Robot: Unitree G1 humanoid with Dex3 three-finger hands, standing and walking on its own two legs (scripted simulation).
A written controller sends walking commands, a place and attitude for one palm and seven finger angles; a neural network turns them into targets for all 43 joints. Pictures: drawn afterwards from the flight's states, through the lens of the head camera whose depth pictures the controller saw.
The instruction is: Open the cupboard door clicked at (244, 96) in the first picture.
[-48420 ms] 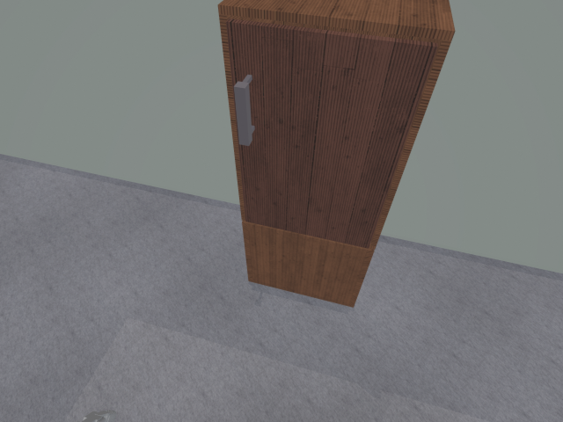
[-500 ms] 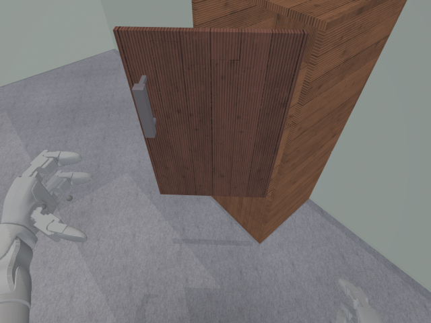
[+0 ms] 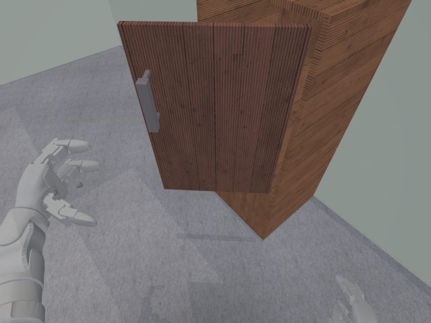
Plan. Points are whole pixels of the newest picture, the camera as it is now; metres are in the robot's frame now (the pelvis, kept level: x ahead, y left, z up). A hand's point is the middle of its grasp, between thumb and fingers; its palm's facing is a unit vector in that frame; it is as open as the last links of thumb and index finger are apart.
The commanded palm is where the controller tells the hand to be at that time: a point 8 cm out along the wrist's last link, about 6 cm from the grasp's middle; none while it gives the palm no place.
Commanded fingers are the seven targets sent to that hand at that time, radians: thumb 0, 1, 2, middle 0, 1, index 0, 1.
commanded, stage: move the hooked fingers beside the handle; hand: left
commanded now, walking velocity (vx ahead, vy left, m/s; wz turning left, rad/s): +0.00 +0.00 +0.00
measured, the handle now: (150, 101) +0.58 +0.21 +0.09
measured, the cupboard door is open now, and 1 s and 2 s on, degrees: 47 47 47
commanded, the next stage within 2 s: none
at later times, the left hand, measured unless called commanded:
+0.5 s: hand (95, 154) +0.39 +0.27 +0.10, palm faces +0.02 -1.00 -0.01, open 14.0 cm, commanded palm +0.36 +0.31 +0.10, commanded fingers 0.00 -0.50 0.30 -0.30 -1.20 -0.30 -1.20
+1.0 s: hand (107, 131) +0.46 +0.27 +0.10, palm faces +0.00 -1.00 +0.00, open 14.0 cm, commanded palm +0.44 +0.32 +0.09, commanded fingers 0.00 -0.50 0.30 -0.30 -1.20 -0.30 -1.20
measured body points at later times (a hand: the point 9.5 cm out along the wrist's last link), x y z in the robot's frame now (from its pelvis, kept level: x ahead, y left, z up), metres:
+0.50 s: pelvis +0.01 +0.01 +0.00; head +0.05 +0.01 +0.45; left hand +0.38 +0.32 +0.10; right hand +0.10 -0.25 -0.10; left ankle +0.02 +0.12 -0.72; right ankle +0.00 -0.11 -0.72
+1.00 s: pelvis +0.01 +0.02 -0.01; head +0.08 +0.03 +0.43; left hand +0.45 +0.32 +0.10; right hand +0.05 -0.26 -0.12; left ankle +0.02 +0.12 -0.72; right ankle +0.00 -0.11 -0.72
